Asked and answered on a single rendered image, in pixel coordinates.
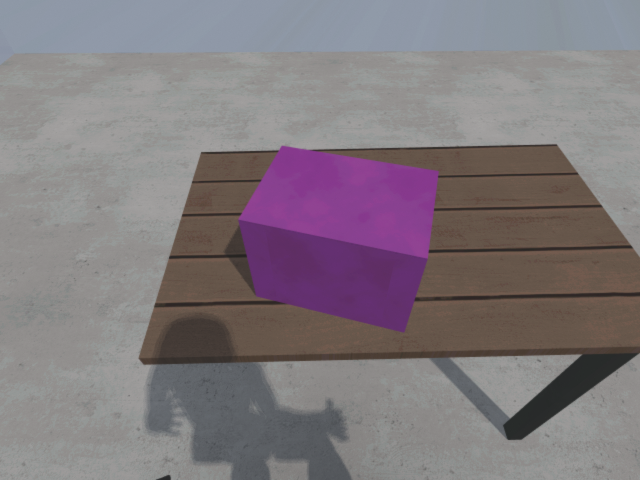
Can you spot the carton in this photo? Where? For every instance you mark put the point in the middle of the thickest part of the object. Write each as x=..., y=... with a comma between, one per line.
x=340, y=235

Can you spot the table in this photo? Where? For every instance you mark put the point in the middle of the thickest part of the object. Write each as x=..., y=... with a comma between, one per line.
x=523, y=261

